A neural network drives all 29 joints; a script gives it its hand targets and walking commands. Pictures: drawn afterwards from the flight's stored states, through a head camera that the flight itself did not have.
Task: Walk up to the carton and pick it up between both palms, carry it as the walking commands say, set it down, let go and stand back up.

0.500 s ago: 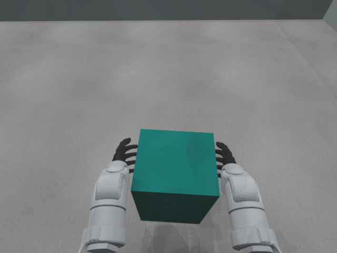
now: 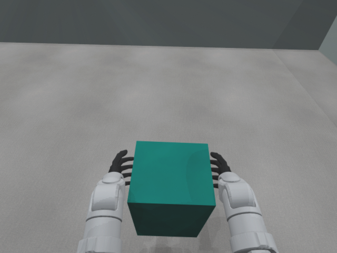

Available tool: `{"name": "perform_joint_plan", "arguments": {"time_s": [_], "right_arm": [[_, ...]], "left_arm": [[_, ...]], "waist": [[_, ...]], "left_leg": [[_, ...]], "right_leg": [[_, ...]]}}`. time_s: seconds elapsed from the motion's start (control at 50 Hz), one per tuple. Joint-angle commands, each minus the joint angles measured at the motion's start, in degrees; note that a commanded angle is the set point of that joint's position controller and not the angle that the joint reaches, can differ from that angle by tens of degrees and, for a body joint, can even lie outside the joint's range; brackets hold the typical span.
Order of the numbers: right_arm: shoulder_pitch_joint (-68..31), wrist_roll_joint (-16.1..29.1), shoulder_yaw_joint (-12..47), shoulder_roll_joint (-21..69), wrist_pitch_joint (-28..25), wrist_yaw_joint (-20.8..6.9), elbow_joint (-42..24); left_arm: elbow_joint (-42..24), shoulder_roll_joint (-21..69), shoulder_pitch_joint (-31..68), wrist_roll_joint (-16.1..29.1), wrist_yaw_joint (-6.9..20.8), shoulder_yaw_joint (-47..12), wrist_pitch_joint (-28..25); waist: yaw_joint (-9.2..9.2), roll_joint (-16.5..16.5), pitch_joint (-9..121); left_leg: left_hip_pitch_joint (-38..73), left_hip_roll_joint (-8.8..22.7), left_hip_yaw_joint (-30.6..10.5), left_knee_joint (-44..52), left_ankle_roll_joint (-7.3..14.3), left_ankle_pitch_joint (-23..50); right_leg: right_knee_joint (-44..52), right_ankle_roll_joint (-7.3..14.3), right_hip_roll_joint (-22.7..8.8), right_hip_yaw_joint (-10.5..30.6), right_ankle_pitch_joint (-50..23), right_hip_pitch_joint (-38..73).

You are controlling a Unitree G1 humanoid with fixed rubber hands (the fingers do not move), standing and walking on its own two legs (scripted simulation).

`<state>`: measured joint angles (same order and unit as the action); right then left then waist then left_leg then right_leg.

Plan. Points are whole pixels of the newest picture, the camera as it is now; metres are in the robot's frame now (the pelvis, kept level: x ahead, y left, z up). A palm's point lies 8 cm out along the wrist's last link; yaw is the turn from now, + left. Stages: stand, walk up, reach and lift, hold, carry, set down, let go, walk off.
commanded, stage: hold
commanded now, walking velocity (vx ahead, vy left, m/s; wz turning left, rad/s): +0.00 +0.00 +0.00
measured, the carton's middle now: (169, 193) +0.28 +0.02 -0.04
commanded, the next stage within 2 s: set down in 0.06 s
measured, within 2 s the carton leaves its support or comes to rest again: neither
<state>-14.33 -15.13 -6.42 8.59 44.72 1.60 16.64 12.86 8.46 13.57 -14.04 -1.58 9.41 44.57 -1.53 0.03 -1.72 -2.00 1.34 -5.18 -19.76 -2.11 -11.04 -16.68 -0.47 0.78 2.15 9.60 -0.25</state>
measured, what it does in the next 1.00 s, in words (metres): lowers itself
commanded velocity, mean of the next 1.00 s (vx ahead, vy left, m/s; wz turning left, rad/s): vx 0.00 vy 0.00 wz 0.00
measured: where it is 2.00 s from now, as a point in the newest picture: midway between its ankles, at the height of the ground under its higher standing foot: outside the picture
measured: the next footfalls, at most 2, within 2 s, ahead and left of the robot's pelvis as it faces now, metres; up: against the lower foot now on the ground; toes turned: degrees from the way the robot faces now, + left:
none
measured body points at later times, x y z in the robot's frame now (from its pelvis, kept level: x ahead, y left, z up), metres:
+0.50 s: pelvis -0.03 +0.00 -0.02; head -0.03 +0.01 +0.43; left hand +0.29 +0.14 -0.01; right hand +0.29 -0.13 -0.02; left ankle +0.01 +0.14 -0.75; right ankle +0.00 -0.13 -0.75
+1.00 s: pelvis -0.05 +0.00 -0.05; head +0.08 +0.00 +0.37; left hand +0.32 +0.12 -0.10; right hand +0.31 -0.15 -0.11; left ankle +0.01 +0.14 -0.75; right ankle +0.00 -0.13 -0.75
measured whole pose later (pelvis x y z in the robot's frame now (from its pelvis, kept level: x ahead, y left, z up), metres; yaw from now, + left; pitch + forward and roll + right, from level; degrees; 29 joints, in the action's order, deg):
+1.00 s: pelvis -0.05 +0.00 -0.05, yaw -2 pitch +15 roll +0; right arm -31.2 -17.6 -22.1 9.1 16.9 1.7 32.7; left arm 30.0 13.9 30.5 -19.2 -2.0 25.9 13.9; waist -0.8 -1.2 -2.6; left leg -44.8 -1.1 -5.1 -46.7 -2.5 -16.8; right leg -47.1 -1.6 3.1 6.6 16.2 -45.6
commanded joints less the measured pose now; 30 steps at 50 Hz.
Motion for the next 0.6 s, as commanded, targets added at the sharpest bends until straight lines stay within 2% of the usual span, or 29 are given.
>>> {"name": "perform_joint_plan", "arguments": {"time_s": [0.0,0.02,0.04,0.06,0.08,0.1,0.12,0.16,0.18,0.2,0.22,0.24,0.26,0.28,0.3,0.32,0.34,0.36,0.38,0.4,0.42,0.44,0.46,0.48,0.5,0.52,0.54,0.56,0.58], "right_arm": [[-38.1,17.7,30.3,59.8,-6.1,-13.8,-13.9],[-35.2,17.1,32.3,61.6,-6.0,-14.0,-15.8],[-37.3,18.3,32.5,62.6,-5.6,-13.6,-15.4],[-24.9,16.4,30.2,62.9,-6.3,-11.8,-16.3],[-22.4,17.4,31.2,61.6,-5.5,-11.8,-16.8],[-22.4,17.4,29.2,60.9,-4.9,-11.9,-13.1],[-22.2,17.5,30.2,62.9,-5.3,-11.3,-15.6],[-26.6,13.9,26.6,58.1,-4.6,-11.8,-12.3],[-28.7,13.2,24.3,56.7,-5.0,-12.6,-8.0],[-30.1,14.3,25.9,58.0,-5.4,-13.2,-7.3],[-31.9,14.2,25.4,58.4,-6.4,-13.2,-7.7],[-30.2,13.8,22.4,56.4,-6.0,-13.6,-1.1],[-32.9,10.4,19.5,57.6,-7.3,-13.4,1.1],[-38.8,11.1,18.6,57.2,-9.6,-13.4,0.9],[-36.4,10.8,17.3,60.1,-10.3,-13.5,5.2],[-40.7,10.3,16.1,59.0,-11.6,-13.5,7.2],[-38.3,9.6,15.0,60.2,-13.3,-13.7,7.6],[-42.9,10.0,14.7,60.0,-14.1,-12.9,6.8],[-49.4,10.6,14.5,59.3,-16.2,-13.2,7.1],[-47.5,10.3,14.6,60.0,-16.7,-12.7,7.3],[-44.9,7.9,11.6,58.6,-16.5,-12.7,12.3],[-47.3,8.8,13.7,58.1,-18.3,-13.0,12.2],[-46.0,7.2,13.3,59.6,-18.4,-12.9,11.4],[-43.0,5.3,10.2,58.8,-19.1,-12.8,16.8],[-48.7,5.6,11.4,56.2,-20.1,-12.3,11.7],[-52.3,4.7,10.1,57.4,-20.6,-12.2,12.7],[-47.7,5.5,13.5,59.0,-21.2,-12.0,13.3],[-49.5,7.0,13.8,59.7,-22.1,-11.8,12.1],[-48.6,6.8,13.5,58.2,-23.0,-12.3,12.6]], "left_arm": [[-5.2,62.2,29.2,15.8,14.6,-32.1,-4.6],[-8.2,63.6,31.5,16.0,14.7,-33.5,-5.4],[-7.0,63.5,32.1,17.0,15.0,-34.2,-5.0],[-12.4,63.4,31.0,20.1,16.2,-40.6,-5.7],[-8.1,59.9,22.4,16.3,14.9,-34.3,-4.4],[-4.9,59.3,21.0,15.5,14.2,-32.3,-3.7],[-9.5,56.6,24.0,15.6,14.8,-33.1,-5.1],[0.3,54.1,19.8,12.7,14.2,-25.8,-5.2],[3.6,54.5,19.7,9.4,13.9,-20.5,-4.9],[3.5,56.6,20.4,8.9,13.8,-21.5,-5.4],[6.3,57.5,18.3,8.5,13.5,-21.8,-5.9],[8.6,55.2,21.3,7.6,13.9,-19.4,-6.3],[7.7,56.0,29.1,8.9,14.6,-18.3,-8.5],[11.0,58.2,29.7,6.1,14.7,-17.6,-9.1],[9.1,58.4,34.6,8.0,14.5,-18.6,-10.5],[13.5,58.2,33.9,5.6,14.4,-15.7,-11.2],[10.0,62.7,41.6,10.1,15.4,-20.7,-13.6],[14.7,58.7,37.6,8.2,15.6,-17.0,-13.7],[16.8,59.1,42.1,6.4,15.3,-15.2,-14.8],[19.6,59.9,38.6,5.5,14.6,-14.1,-15.1],[20.3,60.9,38.3,3.9,14.5,-14.8,-15.4],[19.4,62.7,40.5,2.7,13.5,-14.3,-16.7],[18.7,64.7,40.9,5.0,13.4,-17.9,-18.0],[18.4,64.5,45.0,3.5,12.4,-16.9,-18.2],[23.1,63.2,41.3,2.7,12.8,-13.7,-18.4],[22.8,62.1,44.5,2.3,12.7,-14.3,-20.0],[23.7,64.2,37.6,0.1,12.0,-13.0,-20.3],[23.5,66.4,41.3,3.4,11.9,-15.5,-21.0],[24.3,64.6,42.6,3.6,11.9,-15.1,-21.6]], "waist": [[1.02,0.0,19.9],[1.52,2.4,26.7],[1.18,1.5,25.1],[11.34,-1.3,29.6],[3.34,3.6,25.0],[3.30,3.5,23.0],[3.42,-0.9,23.5],[1.27,-7.1,12.5],[-1.85,-4.0,10.3],[-2.81,-1.2,10.6],[-2.06,-3.2,12.3],[-3.17,-3.1,7.0],[-1.73,-4.7,9.6],[-0.59,-1.0,13.1],[0.01,-1.2,9.8],[-0.88,1.9,11.0],[5.09,-1.5,17.4],[0.71,-1.7,17.9],[0.78,2.8,19.6],[-0.87,1.5,17.0],[1.55,2.4,17.7],[-1.05,6.2,22.1],[2.51,2.3,23.7],[3.28,6.1,23.8],[2.43,3.7,22.4],[2.03,1.3,23.6],[-0.42,-1.7,22.3],[0.22,2.0,25.4],[1.90,-0.5,29.1]], "left_leg": [[-2.3,-7.3,0.3,0.9,1.4,11.5],[0.8,-7.2,0.7,-0.1,0.7,17.7],[-0.4,-7.5,1.0,0.0,0.7,15.6],[5.7,-9.2,2.4,-1.0,2.5,18.6],[3.6,-9.0,2.1,-0.1,2.6,21.2],[4.7,-8.6,1.2,0.8,2.2,21.5],[2.6,-9.2,1.7,0.3,3.4,17.7],[-0.9,-8.5,1.5,2.5,4.3,8.1],[-2.1,-7.9,1.9,3.1,4.4,4.9],[-0.1,-7.9,2.2,2.1,4.3,3.9],[-0.2,-7.8,1.4,1.3,4.8,5.8],[-4.0,-7.7,2.2,1.7,4.4,1.6],[-5.4,-7.8,2.8,0.9,4.5,-0.3],[-4.5,-8.4,2.6,-1.1,4.2,-1.1],[-5.1,-7.4,2.3,-1.9,4.4,-3.3],[-4.0,-7.4,2.7,-3.0,4.3,-2.5],[-1.7,-6.9,2.3,-3.9,3.9,-0.8],[-6.7,-7.2,2.4,-4.6,3.8,-0.1],[-8.4,-7.6,2.9,-6.4,3.4,-3.5],[-8.4,-7.3,1.9,-6.0,3.9,-1.7],[-9.8,-6.9,2.1,-6.9,2.9,-0.6],[-9.2,-7.5,2.4,-7.2,2.0,-1.6],[-7.4,-7.1,1.7,-7.3,2.0,2.7],[-12.3,-7.6,2.7,-8.5,0.7,1.5],[-13.1,-7.9,2.9,-8.8,1.3,-2.4],[-14.1,-7.3,2.0,-9.8,2.2,-3.4],[-13.4,-7.2,2.1,-10.5,2.5,0.0],[-13.8,-7.9,2.4,-10.9,2.3,2.3],[-11.1,-7.2,1.5,-10.7,2.8,5.9]], "right_leg": [[-1.2,1.4,5.2,0.7,-9.1,6.9],[-2.0,1.4,5.5,0.6,-15.0,7.2],[-1.4,1.0,5.8,1.2,-14.5,5.8],[-1.5,-0.4,5.0,1.4,-24.6,9.3],[-3.3,-0.2,5.1,1.0,-27.0,10.3],[-2.9,-0.8,4.8,1.0,-30.3,9.0],[-2.9,-1.1,5.0,1.4,-26.5,9.9],[-1.5,-1.7,6.0,-0.3,-14.1,6.2],[-1.3,-0.8,5.4,0.3,-8.3,3.4],[-1.2,0.0,4.4,1.3,-4.8,1.3],[-1.9,0.1,4.8,1.1,-7.1,0.6],[-1.4,-0.2,4.9,0.9,-2.2,-1.1],[-1.5,-0.2,5.0,0.7,0.0,-0.3],[-3.0,0.3,4.0,1.0,1.4,-2.3],[-3.5,1.1,3.2,1.9,5.0,-5.6],[-4.2,1.0,3.5,1.7,3.1,-7.6],[-5.7,1.3,4.1,1.4,1.6,-6.8],[-6.8,0.5,4.1,1.1,0.5,-4.8],[-8.3,1.3,3.0,1.9,3.6,-7.5],[-9.1,1.3,3.9,1.5,2.0,-8.4],[-9.2,1.4,4.3,1.2,2.6,-9.4],[-9.8,2.2,4.3,1.1,3.2,-8.6],[-11.8,1.7,5.5,-0.3,-1.6,-8.1],[-10.9,2.5,4.8,0.3,-0.6,-8.8],[-10.9,2.2,4.8,0.4,3.5,-10.4],[-13.3,1.6,4.6,-0.2,5.0,-12.0],[-12.8,1.5,5.0,0.9,2.1,-11.1],[-13.2,2.1,4.7,1.3,0.7,-8.7],[-14.1,2.2,5.9,0.7,-2.8,-12.8]]}}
